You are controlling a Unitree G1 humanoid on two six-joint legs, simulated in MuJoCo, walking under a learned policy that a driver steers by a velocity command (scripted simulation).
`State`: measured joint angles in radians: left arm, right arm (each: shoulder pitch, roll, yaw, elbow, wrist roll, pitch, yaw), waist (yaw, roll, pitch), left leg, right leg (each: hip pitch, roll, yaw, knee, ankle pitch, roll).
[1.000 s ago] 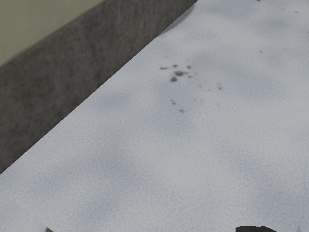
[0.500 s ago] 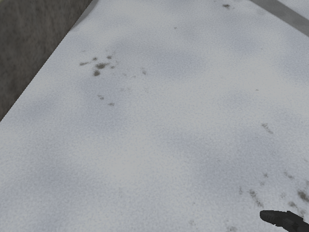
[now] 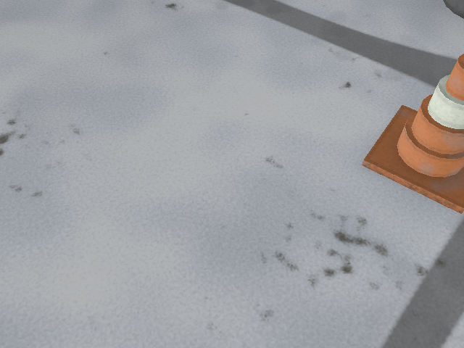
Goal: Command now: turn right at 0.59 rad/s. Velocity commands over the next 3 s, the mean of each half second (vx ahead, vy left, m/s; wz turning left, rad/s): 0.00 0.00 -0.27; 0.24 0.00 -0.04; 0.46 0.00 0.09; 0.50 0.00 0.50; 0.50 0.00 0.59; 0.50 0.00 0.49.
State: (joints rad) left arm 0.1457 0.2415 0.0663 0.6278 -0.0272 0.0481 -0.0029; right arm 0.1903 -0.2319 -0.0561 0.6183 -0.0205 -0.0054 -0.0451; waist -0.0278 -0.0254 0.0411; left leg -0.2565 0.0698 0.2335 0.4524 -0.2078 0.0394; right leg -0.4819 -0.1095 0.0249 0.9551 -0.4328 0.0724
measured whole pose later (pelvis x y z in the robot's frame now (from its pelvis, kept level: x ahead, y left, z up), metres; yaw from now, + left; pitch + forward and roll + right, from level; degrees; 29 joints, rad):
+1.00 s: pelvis +0.17 -0.03 +0.00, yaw -8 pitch +6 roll +1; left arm 0.11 0.22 0.05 0.69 0.08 -0.08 -0.04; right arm 0.44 -0.16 0.01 0.84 -0.06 -0.11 -0.01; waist -0.07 -0.02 -0.09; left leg -0.03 -0.03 0.02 0.20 -0.27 0.03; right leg -0.67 -0.04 0.01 1.18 -0.31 -0.06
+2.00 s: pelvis +0.77 -0.06 +0.00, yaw +14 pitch +3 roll +0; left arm 0.00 0.25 0.04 0.67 0.00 -0.10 0.01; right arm 0.36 -0.26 -0.08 0.74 0.03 -0.05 -0.01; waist -0.08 -0.04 0.02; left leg -0.15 -0.13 -0.16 0.39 -0.28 0.09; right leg -0.66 -0.04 0.12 0.57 0.05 0.05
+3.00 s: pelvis +1.25 +0.18 +0.00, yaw +46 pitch +2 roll +1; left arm 0.06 0.28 0.03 0.72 0.00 -0.09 -0.02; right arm 0.33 -0.27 -0.05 0.71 0.01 -0.06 0.00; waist -0.07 -0.05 0.02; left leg -0.10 -0.11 -0.10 0.34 -0.27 0.07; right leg -0.65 -0.08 0.05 0.62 0.08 0.04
